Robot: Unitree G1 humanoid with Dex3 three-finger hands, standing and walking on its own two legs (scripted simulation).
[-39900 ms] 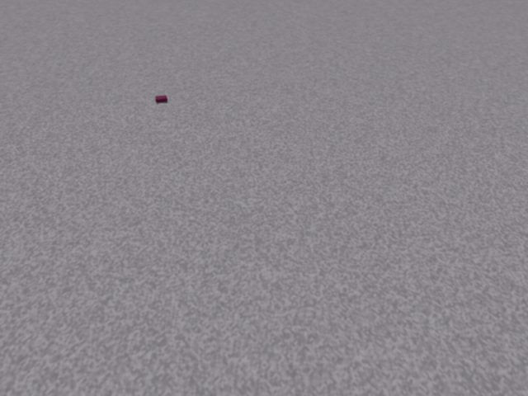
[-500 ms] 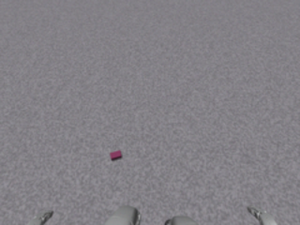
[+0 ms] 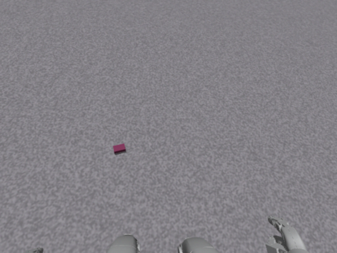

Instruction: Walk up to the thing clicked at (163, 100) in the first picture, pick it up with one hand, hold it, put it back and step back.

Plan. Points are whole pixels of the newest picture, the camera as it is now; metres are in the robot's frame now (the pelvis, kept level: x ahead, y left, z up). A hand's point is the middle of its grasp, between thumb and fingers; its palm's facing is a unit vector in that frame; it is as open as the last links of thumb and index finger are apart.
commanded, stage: step back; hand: left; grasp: from above
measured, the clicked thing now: (119, 148) +0.71 +0.27 -0.75
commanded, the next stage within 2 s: stand in 1.96 s
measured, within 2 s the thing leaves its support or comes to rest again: neither
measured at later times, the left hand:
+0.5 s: hand out of the picture -0.05 +0.25 -0.15, palm faces +0.08 -0.92 -0.39, open 7.3 cm
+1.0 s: hand out of the picture -0.31 +0.20 -0.13, palm faces +0.04 -0.90 -0.43, open 7.3 cm
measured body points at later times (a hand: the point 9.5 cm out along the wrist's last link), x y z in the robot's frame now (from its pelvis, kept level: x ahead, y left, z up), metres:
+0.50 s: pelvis -0.18 -0.03 -0.01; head -0.11 -0.01 +0.43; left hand -0.05 +0.29 -0.12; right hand -0.08 -0.34 -0.13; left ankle -0.18 +0.07 -0.73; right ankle -0.07 -0.15 -0.72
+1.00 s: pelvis -0.32 -0.08 +0.00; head -0.31 -0.10 +0.45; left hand -0.31 +0.24 -0.10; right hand -0.21 -0.39 -0.13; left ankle -0.29 +0.08 -0.67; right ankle -0.34 -0.19 -0.73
